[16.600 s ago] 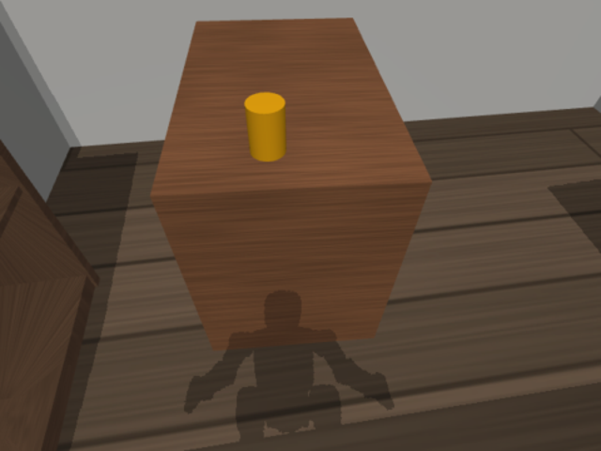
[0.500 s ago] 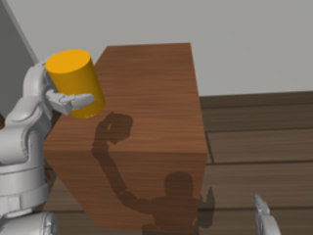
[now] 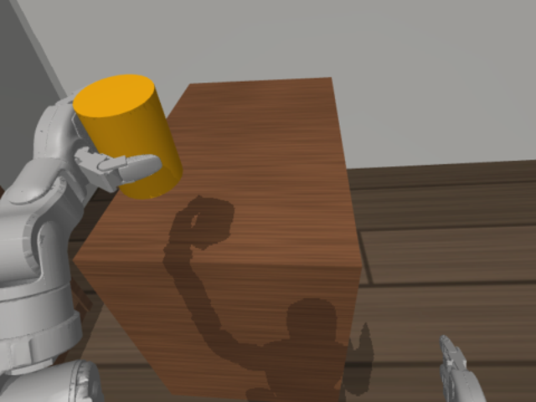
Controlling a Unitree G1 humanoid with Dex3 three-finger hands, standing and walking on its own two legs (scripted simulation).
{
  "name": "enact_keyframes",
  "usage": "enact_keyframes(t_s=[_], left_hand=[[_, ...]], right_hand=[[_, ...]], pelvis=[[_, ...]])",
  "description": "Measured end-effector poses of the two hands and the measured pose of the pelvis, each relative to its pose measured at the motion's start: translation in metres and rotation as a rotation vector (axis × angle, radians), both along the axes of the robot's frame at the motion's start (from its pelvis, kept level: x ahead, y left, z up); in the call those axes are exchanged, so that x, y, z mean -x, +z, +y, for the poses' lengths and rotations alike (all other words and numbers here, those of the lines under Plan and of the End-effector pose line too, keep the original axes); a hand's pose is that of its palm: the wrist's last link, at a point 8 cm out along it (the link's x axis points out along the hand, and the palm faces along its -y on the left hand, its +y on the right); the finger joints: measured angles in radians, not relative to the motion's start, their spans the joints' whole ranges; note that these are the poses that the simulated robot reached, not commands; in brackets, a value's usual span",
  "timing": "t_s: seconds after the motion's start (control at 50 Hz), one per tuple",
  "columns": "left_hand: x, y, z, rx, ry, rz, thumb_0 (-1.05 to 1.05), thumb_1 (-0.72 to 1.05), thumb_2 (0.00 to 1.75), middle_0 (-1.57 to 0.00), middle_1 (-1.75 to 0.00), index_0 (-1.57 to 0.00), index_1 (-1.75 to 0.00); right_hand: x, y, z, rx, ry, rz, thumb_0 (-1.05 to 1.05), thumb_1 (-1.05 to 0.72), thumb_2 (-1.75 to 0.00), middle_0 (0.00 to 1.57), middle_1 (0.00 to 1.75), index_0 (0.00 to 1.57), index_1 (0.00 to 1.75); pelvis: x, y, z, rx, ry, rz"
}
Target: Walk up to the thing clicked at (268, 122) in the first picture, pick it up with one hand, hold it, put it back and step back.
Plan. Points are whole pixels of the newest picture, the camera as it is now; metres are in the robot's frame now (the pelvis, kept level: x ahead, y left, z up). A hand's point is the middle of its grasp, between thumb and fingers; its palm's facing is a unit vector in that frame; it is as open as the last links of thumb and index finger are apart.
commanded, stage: hold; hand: left
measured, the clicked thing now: (135, 139) +0.33 +0.14 +0.29
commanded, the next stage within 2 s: none
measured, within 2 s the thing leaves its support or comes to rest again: neither
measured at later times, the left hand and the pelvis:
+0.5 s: hand (117, 137) +0.32 +0.16 +0.30, palm faces +0.09 -1.00 +0.00, open 11.4 cm; pelvis -0.01 +0.00 +0.00, yaw +0 degrees
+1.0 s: hand (114, 130) +0.33 +0.16 +0.31, palm faces +0.08 -1.00 -0.01, open 11.4 cm; pelvis -0.01 +0.00 +0.00, yaw +0 degrees
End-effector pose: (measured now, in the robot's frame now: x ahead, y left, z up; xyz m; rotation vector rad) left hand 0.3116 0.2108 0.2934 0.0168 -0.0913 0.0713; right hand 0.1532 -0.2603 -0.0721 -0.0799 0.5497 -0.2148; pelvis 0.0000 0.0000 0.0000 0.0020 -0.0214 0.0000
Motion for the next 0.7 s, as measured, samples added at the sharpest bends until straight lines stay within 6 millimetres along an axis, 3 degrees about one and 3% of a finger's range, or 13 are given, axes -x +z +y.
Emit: enact_keyframes(t_s=[0.14, 0.34, 0.56, 0.7], left_hand=[[0.004, 0.006, 0.003, -0.001, 0.006, 0.008, -0.01, -0.61, 0.93, -0.70, -1.07, -0.72, -1.09], [0.012, -0.013, -0.004, 0.006, -0.027, 0.044, -0.01, -0.61, 0.93, -0.70, -1.07, -0.72, -1.09], [0.012, 0.009, 0.003, 0.004, 0.013, -0.011, -0.01, -0.61, 0.93, -0.70, -1.07, -0.72, -1.10], [0.012, -0.010, 0.002, 0.009, -0.014, 0.063, -0.01, -0.61, 0.93, -0.70, -1.08, -0.72, -1.10]], right_hand=[[0.000, 0.002, -0.001, 0.004, 0.005, -0.011, -0.01, 0.52, -0.06, 0.05, 0.05, 0.05, 0.05], [0.009, 0.002, 0.001, -0.001, 0.010, -0.010, -0.01, 0.52, -0.06, 0.05, 0.05, 0.05, 0.05], [0.010, 0.006, -0.004, 0.015, -0.015, -0.037, -0.01, 0.52, -0.06, 0.05, 0.05, 0.05, 0.05], [0.013, 0.005, 0.005, -0.004, 0.018, -0.045, -0.01, 0.52, -0.06, 0.05, 0.05, 0.05, 0.05]], pelvis=[[0.004, 0.000, -0.001, -0.002, 0.001, -0.005], [0.009, 0.000, -0.001, -0.002, -0.002, -0.005], [0.013, -0.001, -0.001, -0.002, -0.002, -0.013], [0.016, 0.000, -0.001, -0.002, -0.003, -0.009]])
